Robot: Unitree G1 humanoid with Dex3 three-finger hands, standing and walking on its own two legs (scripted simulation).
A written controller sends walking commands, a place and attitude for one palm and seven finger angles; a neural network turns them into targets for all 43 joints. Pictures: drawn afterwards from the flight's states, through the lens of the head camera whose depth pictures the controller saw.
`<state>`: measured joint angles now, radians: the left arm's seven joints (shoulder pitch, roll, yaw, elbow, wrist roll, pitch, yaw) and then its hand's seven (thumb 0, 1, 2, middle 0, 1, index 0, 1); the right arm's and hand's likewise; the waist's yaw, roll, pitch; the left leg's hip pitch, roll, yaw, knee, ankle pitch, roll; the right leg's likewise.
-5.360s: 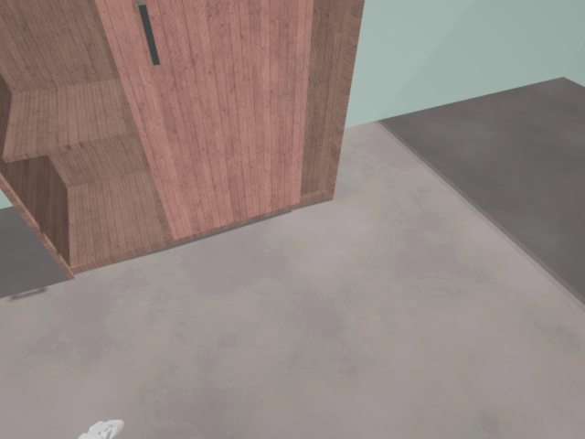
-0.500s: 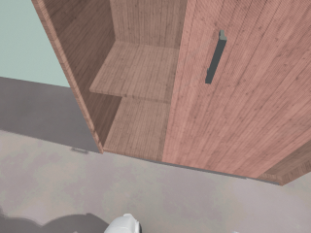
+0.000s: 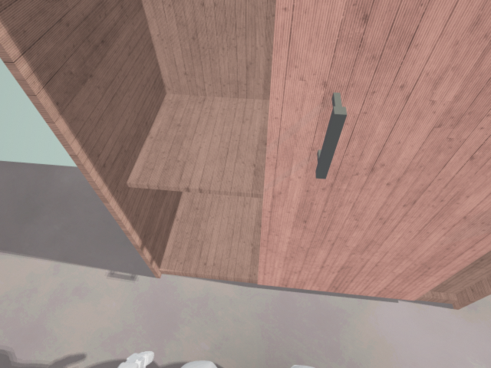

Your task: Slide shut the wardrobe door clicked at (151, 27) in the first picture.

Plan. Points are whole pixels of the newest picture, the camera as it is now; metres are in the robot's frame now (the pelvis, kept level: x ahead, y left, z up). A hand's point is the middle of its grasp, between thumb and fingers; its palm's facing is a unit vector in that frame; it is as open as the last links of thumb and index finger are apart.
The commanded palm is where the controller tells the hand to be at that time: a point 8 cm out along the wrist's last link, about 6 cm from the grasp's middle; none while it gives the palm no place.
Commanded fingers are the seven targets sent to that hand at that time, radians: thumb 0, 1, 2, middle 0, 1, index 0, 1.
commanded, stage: come to a stop and stand still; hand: right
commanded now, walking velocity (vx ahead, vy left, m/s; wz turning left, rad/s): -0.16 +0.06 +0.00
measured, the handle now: (328, 138) +0.45 -0.12 +0.12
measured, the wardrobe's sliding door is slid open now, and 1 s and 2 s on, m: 0.41 0.41 0.41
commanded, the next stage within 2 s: look again from close up in 1.86 s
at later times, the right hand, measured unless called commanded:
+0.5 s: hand out of the picture -0.01 -0.14 -0.17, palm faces +0.02 +0.98 -0.22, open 7.4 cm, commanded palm none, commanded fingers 0.00 -0.90 -0.90 0.20 0.30 0.20 0.30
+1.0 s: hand out of the picture -0.11 -0.11 -0.17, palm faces +0.07 +0.99 -0.14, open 7.4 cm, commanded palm none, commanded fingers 0.00 -0.90 -0.90 0.20 0.30 0.20 0.30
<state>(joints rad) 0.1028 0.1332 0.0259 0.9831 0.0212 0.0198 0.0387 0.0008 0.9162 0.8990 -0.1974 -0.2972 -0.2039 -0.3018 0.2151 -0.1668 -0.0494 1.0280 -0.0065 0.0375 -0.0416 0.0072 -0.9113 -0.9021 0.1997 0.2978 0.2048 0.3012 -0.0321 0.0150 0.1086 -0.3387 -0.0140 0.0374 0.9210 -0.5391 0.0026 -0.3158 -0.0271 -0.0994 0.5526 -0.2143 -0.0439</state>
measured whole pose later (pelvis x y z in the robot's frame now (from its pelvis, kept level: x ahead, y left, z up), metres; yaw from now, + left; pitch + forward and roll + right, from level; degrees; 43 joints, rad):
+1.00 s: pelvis -0.08 +0.04 +0.01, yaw -1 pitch +0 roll +0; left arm 0.33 0.13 0.00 1.08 0.02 -0.01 0.03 0.01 0.92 0.90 -0.20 -0.30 -0.20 -0.30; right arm 0.36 -0.12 0.00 1.09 -0.01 -0.02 -0.02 0.01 -0.90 -0.90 0.20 0.30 0.20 0.30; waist -0.02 0.02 0.00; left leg -0.19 -0.03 0.06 0.48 -0.29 0.05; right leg -0.22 -0.02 -0.03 0.49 -0.26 0.01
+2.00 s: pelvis -0.04 +0.03 +0.01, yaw +0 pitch -1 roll -1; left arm 0.28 0.14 -0.02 1.15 0.01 -0.02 0.05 0.01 0.92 0.90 -0.20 -0.30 -0.20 -0.30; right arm 0.31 -0.13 0.01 1.14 -0.01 -0.02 -0.04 0.01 -0.91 -0.90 0.20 0.30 0.20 0.30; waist 0.00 0.00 0.02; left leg -0.10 -0.02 0.04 0.44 -0.33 0.04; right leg -0.12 0.00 -0.05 0.42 -0.30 0.00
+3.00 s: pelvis -0.07 +0.02 +0.00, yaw -2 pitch +2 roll -1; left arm 0.33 0.27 0.02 0.82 -0.03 -0.27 0.08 0.03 0.93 0.90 -0.20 -0.30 -0.21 -0.30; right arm 0.41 -0.22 -0.01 0.12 0.13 -0.07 -0.10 0.06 -0.90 -0.87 0.20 0.34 0.20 0.35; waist 0.02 -0.07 -0.03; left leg -0.27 0.01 0.07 0.60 -0.36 0.02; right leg -0.31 0.02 -0.02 0.58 -0.31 -0.02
